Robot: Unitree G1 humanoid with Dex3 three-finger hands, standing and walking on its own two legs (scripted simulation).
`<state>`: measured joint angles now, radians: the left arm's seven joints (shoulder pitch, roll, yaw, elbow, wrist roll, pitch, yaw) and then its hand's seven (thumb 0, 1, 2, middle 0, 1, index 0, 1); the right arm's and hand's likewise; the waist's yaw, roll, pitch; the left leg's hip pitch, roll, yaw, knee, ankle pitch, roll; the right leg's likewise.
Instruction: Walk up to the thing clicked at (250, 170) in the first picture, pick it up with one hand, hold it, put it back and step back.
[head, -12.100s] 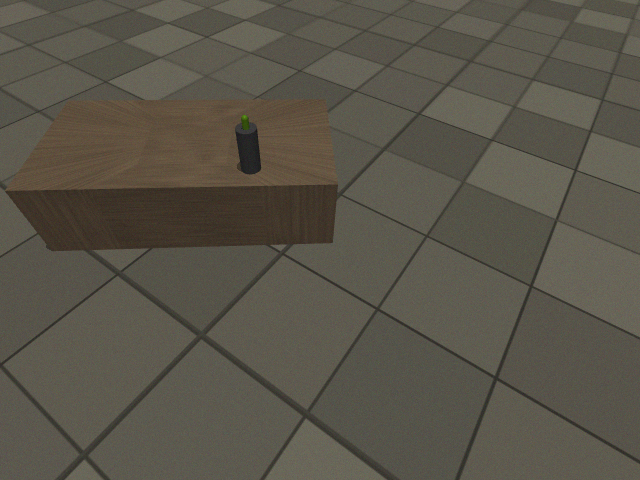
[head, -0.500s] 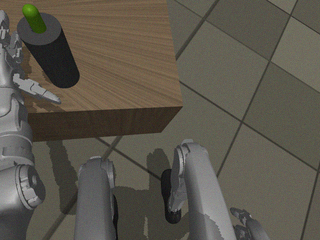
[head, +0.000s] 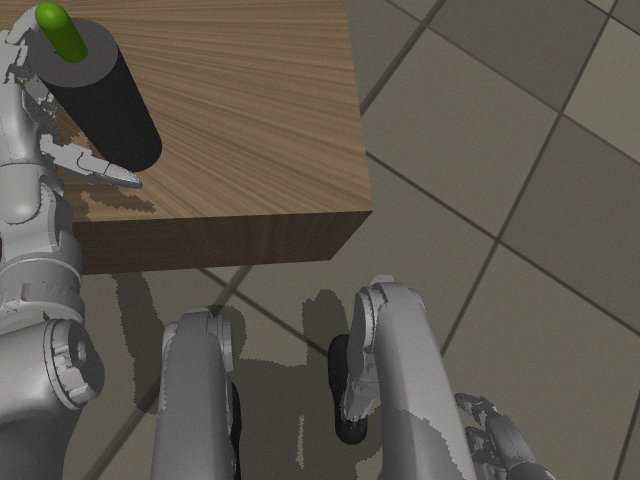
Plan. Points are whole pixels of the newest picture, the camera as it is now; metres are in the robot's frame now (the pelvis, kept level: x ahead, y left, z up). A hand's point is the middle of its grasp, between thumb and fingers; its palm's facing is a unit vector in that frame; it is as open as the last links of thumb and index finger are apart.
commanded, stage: close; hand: left
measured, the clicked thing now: (100, 95) +0.54 +0.18 +0.02
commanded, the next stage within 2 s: settle in 0.54 s
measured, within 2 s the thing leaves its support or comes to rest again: leaves its support in 0.96 s
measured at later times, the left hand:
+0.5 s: hand (88, 99) +0.54 +0.19 +0.01, palm faces +0.09 -1.00 +0.00, open 11.3 cm
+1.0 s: hand (94, 96) +0.54 +0.18 +0.02, palm faces +0.09 -0.99 -0.06, open 10.9 cm
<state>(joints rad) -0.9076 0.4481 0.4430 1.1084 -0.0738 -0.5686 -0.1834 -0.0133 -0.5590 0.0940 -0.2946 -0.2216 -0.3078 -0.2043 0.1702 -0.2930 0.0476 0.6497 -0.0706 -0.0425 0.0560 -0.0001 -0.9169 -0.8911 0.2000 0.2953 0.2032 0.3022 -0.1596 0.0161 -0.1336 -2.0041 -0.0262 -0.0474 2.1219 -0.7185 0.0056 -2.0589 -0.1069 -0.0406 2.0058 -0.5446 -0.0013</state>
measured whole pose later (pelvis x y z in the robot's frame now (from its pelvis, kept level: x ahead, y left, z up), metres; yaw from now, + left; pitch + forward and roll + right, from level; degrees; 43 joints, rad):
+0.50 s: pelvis +0.00 +0.01 +0.00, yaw -1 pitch +35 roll -5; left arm -0.96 0.48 0.43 1.14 -0.04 -0.56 -0.15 -0.01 -0.28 0.47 -0.74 -0.64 -0.75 -0.63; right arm 0.23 -0.29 0.06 0.66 -0.07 -0.01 0.06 0.00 -0.92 -0.89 0.20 0.29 0.20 0.30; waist -0.19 0.02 -0.13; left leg -2.01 -0.03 -0.04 2.11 -0.71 0.02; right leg -2.05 -0.10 -0.04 1.98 -0.53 0.01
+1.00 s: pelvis +0.00 +0.00 +0.02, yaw -1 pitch +35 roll -4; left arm -0.91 0.45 0.41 1.05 -0.01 -0.47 -0.09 0.01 -0.56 0.96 -0.77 -1.12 -0.75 -1.10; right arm 0.22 -0.28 0.05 0.63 -0.05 0.02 0.05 0.00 -0.92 -0.90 0.20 0.30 0.20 0.30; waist -0.18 0.03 -0.13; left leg -1.97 -0.02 -0.05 2.06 -0.71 0.01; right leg -2.01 -0.10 -0.04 1.94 -0.53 0.01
